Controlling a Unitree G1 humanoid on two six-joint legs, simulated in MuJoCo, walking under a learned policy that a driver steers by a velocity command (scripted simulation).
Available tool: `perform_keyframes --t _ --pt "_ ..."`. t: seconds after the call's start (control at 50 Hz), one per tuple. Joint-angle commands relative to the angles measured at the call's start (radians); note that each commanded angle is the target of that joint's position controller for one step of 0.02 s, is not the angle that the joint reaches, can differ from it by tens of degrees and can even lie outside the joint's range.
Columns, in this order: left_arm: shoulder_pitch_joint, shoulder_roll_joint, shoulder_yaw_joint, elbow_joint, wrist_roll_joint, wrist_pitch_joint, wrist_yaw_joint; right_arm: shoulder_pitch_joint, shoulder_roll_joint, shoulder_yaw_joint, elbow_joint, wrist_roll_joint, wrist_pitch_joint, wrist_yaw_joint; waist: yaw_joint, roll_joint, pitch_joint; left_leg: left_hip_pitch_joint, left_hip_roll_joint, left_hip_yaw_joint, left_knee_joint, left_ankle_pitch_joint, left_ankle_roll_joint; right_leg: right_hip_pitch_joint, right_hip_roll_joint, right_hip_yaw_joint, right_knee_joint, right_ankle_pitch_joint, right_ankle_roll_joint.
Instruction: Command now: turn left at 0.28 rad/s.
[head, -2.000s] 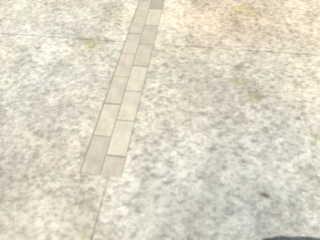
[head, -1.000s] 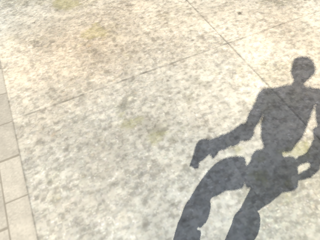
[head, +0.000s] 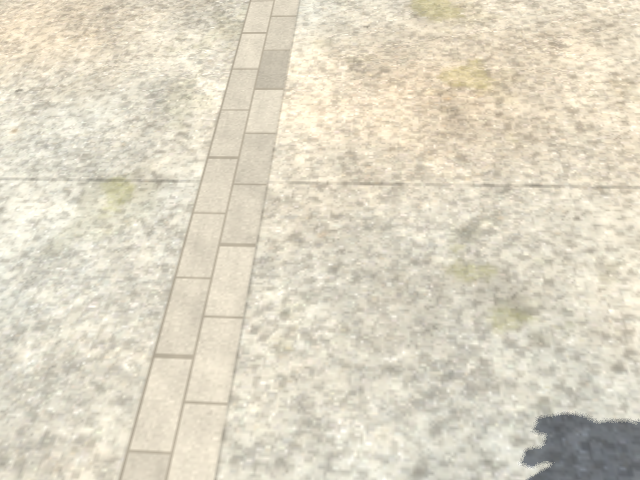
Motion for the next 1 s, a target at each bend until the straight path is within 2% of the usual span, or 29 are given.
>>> perform_keyframes --t 0.02,0.06,0.1,0.12,0.14,0.16,0.2,0.26,0.36,0.38,0.42,0.44,0.48,0.5,0.54,0.58,0.62,0.66,0.68,0.72,0.74,0.76,0.78,0.8,0.88,0.92,0.96,0.98,1.0 --pt "0.011 0.169 0.043 -0.03 0.003 -0.009 -0.011 -0.013 -0.042 0.006 -0.062 0.006 -0.01 -0.007 0.015 -0.217 -0.085 0.048 -0.002 0.061 -0.165 -0.024 0.017 0.081 -0.224 0.171 -0.067 0.445 -0.18" --pt "0.015 0.182 0.047 -0.013 0.001 -0.001 -0.018 0.0 -0.04 0.012 -0.055 0.011 -0.016 -0.014 0.006 -0.22 -0.091 0.119 -0.005 0.089 -0.293 0.022 0.034 0.068 -0.223 0.175 -0.03 0.483 -0.174" --pt "0.013 0.175 0.043 0.004 -0.009 0.008 -0.02 0.043 -0.033 0.022 -0.033 0.001 -0.033 -0.023 -0.036 -0.165 -0.087 0.281 0.011 0.079 -0.597 0.271 0.06 -0.011 -0.195 0.148 0.032 0.42 -0.106" --pt "0.042 0.14 0.034 0.004 -0.009 0.006 -0.023 0.046 -0.08 0.019 -0.035 -0.018 -0.049 -0.03 -0.022 -0.062 -0.119 0.402 0.125 -0.07 -0.661 0.319 0.079 -0.1 -0.156 0.116 0.097 0.264 -0.042" --pt "0.077 0.054 0.01 -0.027 -0.01 0.002 -0.029 0.006 -0.174 0.007 -0.058 -0.018 -0.058 -0.035 0.027 0.17 -0.122 0.423 0.364 -0.327 -0.651 0.602 0.16 -0.216 -0.027 0.015 0.183 -0.123 0.022" --pt "0.017 0.091 0.015 -0.005 -0.015 0.022 -0.011 0.019 -0.121 0.017 -0.038 -0.008 -0.066 -0.041 -0.045 0.166 -0.109 0.259 0.404 -0.31 -0.634 0.606 0.267 -0.124 -0.021 0.061 0.258 -0.314 0.028" --pt "0.003 0.111 0.025 0.012 -0.02 0.038 -0.014 -0.051 -0.053 0.044 -0.03 -0.011 -0.074 -0.044 -0.009 0.109 -0.039 0.22 0.315 -0.225 -0.657 0.508 0.252 -0.137 -0.016 0.093 0.314 -0.265 0.028" --pt "0.061 0.102 0.026 0.066 -0.005 0.038 -0.019 -0.054 -0.055 0.051 -0.005 -0.005 -0.079 -0.056 0.009 0.112 -0.058 0.26 0.237 -0.13 -0.614 0.65 0.213 -0.111 0.003 0.075 0.305 -0.2 0.044" --pt "0.062 0.066 0.012 0.115 -0.016 0.035 -0.005 -0.053 -0.054 0.054 0.044 -0.003 -0.078 -0.058 0.003 0.095 -0.062 0.237 0.217 -0.13 -0.571 0.548 0.199 -0.005 0.012 0.052 0.065 -0.088 0.052" --pt "0.078 0.062 0.008 0.131 -0.012 0.03 -0.002 -0.061 -0.057 0.052 0.052 0.001 -0.076 -0.059 0.018 0.076 -0.062 0.203 0.205 -0.129 -0.565 0.483 0.173 0.062 0.004 0.057 -0.044 0.046 0.048" --pt "0.078 0.11 0.01 0.143 0.006 0.009 0.001 -0.026 -0.036 0.055 0.071 0.0 -0.081 -0.054 -0.005 0.009 -0.072 0.126 0.159 -0.12 -0.559 0.313 0.112 0.166 -0.107 0.178 -0.092 0.204 0.033" --pt "0.035 0.145 0.019 0.163 -0.011 0.007 -0.004 0.005 -0.021 0.052 0.088 0.006 -0.078 -0.048 -0.051 -0.106 -0.021 0.171 0.098 -0.072 -0.604 0.273 0.102 0.056 -0.103 0.179 -0.055 0.197 0.009" --pt "0.037 0.082 0.005 0.18 -0.011 -0.003 -0.015 -0.017 -0.045 0.046 0.128 0.003 -0.075 -0.054 -0.01 -0.074 -0.01 0.247 0.107 -0.066 -0.573 0.307 0.096 -0.003 -0.083 0.167 -0.094 0.111 0.014" --pt "0.05 0.091 0.007 0.197 -0.007 -0.003 -0.012 -0.007 -0.043 0.045 0.141 0.003 -0.075 -0.053 -0.012 -0.084 -0.039 0.264 0.1 -0.06 -0.565 0.24 0.101 0.01 -0.067 0.159 -0.104 0.009 0.01" --pt "0.071 0.118 0.02 0.213 -0.004 0.002 -0.01 -0.001 -0.054 0.034 0.151 -0.006 -0.068 -0.046 -0.005 -0.103 -0.011 0.182 0.057 -0.035 -0.506 -0.053 0.13 -0.015 -0.045 0.174 -0.097 -0.325 -0.03" --pt "0.111 0.133 0.029 0.219 -0.004 0.007 -0.013 -0.039 -0.036 0.036 0.138 -0.012 -0.069 -0.038 0.024 -0.128 0.077 0.018 0.03 -0.015 -0.429 -0.171 0.138 -0.027 -0.105 0.293 -0.164 -0.557 -0.089" --pt "0.151 0.148 0.04 0.244 -0.004 0.002 -0.009 -0.071 0.021 0.049 0.121 -0.021 -0.088 -0.031 0.035 -0.205 0.116 -0.059 0.01 0.097 -0.274 0.027 0.114 0.018 -0.244 0.465 -0.273 -0.544 -0.162" --pt "0.108 0.123 0.034 0.238 0.001 -0.009 -0.007 -0.04 0.025 0.05 0.136 -0.015 -0.109 -0.035 0.01 -0.151 0.073 0.002 0.036 0.083 -0.27 0.055 0.109 0.014 -0.239 0.42 -0.254 -0.279 -0.16" --pt "0.074 0.132 0.035 0.24 -0.002 -0.013 -0.007 0.018 0.041 0.055 0.154 -0.012 -0.117 -0.036 -0.028 -0.177 0.059 0.092 0.041 0.095 -0.373 0.07 0.12 -0.019 -0.22 0.364 -0.196 -0.139 -0.145" --pt "0.05 0.079 0.023 0.247 -0.007 -0.018 -0.009 0.112 0.016 0.048 0.205 -0.008 -0.126 -0.05 -0.062 -0.125 0.027 0.309 0.037 0.052 -0.521 0.198 0.124 -0.111 -0.123 0.231 -0.063 0.024 -0.067" --pt "0.047 0.044 0.014 0.235 -0.009 -0.02 -0.01 0.156 -0.052 0.035 0.216 -0.013 -0.13 -0.06 -0.06 -0.001 0.003 0.365 0.161 -0.126 -0.603 0.206 0.144 -0.165 -0.041 0.139 0.065 -0.001 -0.023" --pt "0.063 0.015 0.005 0.227 -0.011 -0.017 -0.008 0.195 -0.119 0.02 0.234 0.001 -0.122 -0.059 -0.052 0.138 -0.006 0.361 0.285 -0.284 -0.643 0.283 0.218 -0.198 0.041 0.051 0.16 -0.142 0.007" --pt "0.057 0.047 0.011 0.236 -0.009 -0.01 -0.003 0.189 -0.058 0.039 0.238 -0.005 -0.118 -0.06 -0.051 0.122 0.018 0.343 0.345 -0.32 -0.639 0.432 0.26 -0.199 0.022 0.054 0.207 -0.238 0.008" --pt "0.055 0.038 0.01 0.247 -0.012 -0.006 0.0 0.174 -0.016 0.054 0.236 -0.013 -0.122 -0.061 -0.045 0.096 0.026 0.342 0.346 -0.29 -0.626 0.578 0.273 -0.2 0.016 0.07 0.25 -0.276 0.007" --pt "0.098 -0.008 -0.006 0.291 -0.024 -0.005 0.0 0.091 0.008 0.078 0.238 -0.01 -0.124 -0.078 0.017 0.082 -0.052 0.332 0.252 -0.092 -0.561 0.92 0.2 -0.035 0.0 0.064 0.125 -0.126 0.017" --pt "0.126 -0.005 -0.012 0.319 -0.023 -0.004 0.005 0.083 0.009 0.081 0.249 0.005 -0.117 -0.078 0.035 0.062 -0.074 0.277 0.199 -0.032 -0.529 0.824 0.144 0.109 -0.007 0.064 -0.034 0.133 0.019" --pt "0.104 0.063 -0.005 0.316 -0.007 -0.006 0.006 0.125 -0.006 0.071 0.258 0.01 -0.112 -0.073 -0.005 -0.006 -0.043 0.203 0.132 -0.013 -0.558 0.472 0.107 0.159 -0.089 0.143 -0.024 0.345 0.008" --pt "0.072 0.067 -0.003 0.322 -0.014 -0.002 0.005 0.168 0.034 0.076 0.28 0.009 -0.106 -0.074 -0.025 -0.079 -0.002 0.208 0.114 -0.006 -0.585 0.424 0.105 0.122 -0.09 0.142 0.008 0.359 -0.007" --pt "0.062 0.033 -0.009 0.322 -0.016 -0.002 0.004 0.171 0.035 0.076 0.297 0.003 -0.102 -0.078 -0.012 -0.077 0.021 0.223 0.117 -0.005 -0.574 0.453 0.102 0.104 -0.087 0.14 0.003 0.36 -0.006"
